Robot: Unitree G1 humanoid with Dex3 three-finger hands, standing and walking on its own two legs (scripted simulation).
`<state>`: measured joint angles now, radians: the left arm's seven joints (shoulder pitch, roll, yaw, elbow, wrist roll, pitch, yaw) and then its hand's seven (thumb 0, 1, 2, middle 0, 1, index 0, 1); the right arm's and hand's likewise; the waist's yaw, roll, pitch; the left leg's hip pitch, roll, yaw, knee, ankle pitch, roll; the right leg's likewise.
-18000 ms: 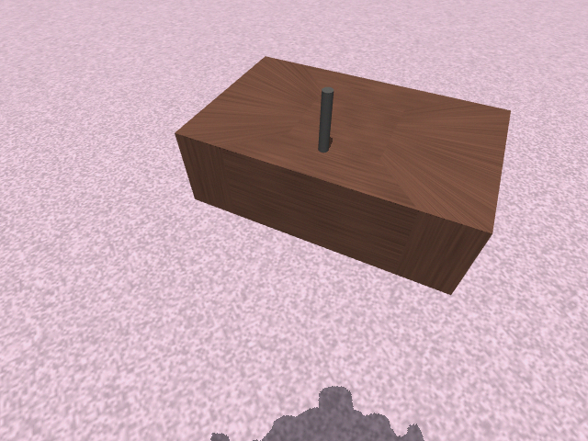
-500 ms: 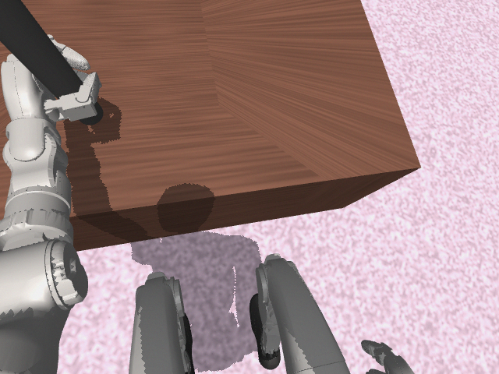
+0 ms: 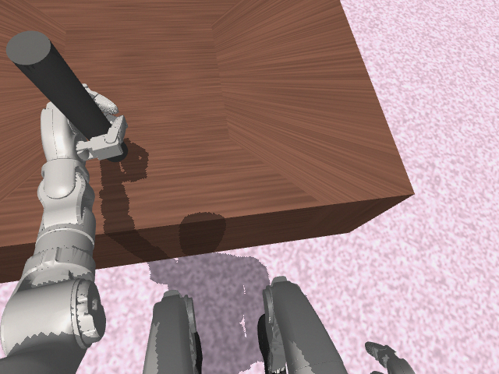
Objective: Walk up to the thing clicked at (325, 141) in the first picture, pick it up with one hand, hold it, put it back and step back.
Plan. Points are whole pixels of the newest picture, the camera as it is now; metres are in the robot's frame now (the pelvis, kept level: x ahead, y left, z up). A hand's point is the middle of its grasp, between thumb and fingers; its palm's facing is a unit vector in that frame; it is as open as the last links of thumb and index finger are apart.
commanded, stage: lift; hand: left
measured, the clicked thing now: (84, 114) +0.49 +0.19 +0.06
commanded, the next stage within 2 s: hold in 1.32 s
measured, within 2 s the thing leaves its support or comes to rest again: neither
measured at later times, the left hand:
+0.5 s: hand (62, 151) +0.41 +0.19 +0.11, palm faces +0.12 -0.99 -0.04, open 5.0 cm
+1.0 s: hand (57, 143) +0.39 +0.18 +0.15, palm faces +0.11 -0.99 -0.02, open 5.0 cm
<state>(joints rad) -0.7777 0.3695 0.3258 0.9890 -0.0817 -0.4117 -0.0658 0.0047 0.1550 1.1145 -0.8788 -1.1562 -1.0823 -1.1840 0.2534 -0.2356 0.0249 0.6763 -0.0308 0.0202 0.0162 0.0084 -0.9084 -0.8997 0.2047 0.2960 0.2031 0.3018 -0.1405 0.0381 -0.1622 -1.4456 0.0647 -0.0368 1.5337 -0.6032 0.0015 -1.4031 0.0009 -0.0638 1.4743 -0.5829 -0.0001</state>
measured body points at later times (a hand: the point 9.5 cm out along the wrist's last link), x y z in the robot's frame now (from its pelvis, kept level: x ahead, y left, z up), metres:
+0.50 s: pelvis +0.01 +0.00 +0.08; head +0.11 +0.03 +0.52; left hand +0.39 +0.25 +0.11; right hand +0.11 -0.25 -0.04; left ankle +0.04 +0.12 -0.56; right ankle +0.05 -0.13 -0.56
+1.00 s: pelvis +0.03 +0.00 +0.12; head +0.10 +0.01 +0.56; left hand +0.38 +0.23 +0.16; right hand +0.15 -0.25 +0.00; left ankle +0.04 +0.12 -0.56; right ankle +0.05 -0.13 -0.56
